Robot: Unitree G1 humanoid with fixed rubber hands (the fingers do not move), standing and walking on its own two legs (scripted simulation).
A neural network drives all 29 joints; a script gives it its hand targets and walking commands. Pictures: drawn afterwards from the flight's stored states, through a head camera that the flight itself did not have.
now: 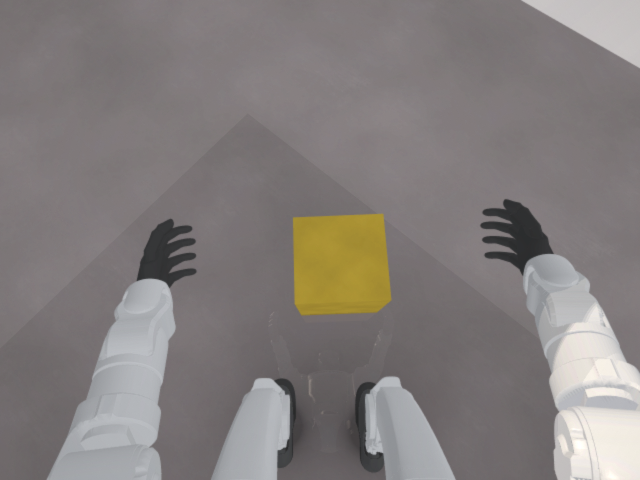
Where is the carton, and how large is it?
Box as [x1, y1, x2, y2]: [293, 214, 390, 315]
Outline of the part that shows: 382,214 293,217 294,296 295,305 301,315 376,312 390,300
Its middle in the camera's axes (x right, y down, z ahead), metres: +0.05 +0.08 +0.99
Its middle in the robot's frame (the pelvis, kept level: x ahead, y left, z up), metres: +0.47 -0.03 -0.57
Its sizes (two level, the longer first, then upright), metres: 0.210 0.200 0.250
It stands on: the floor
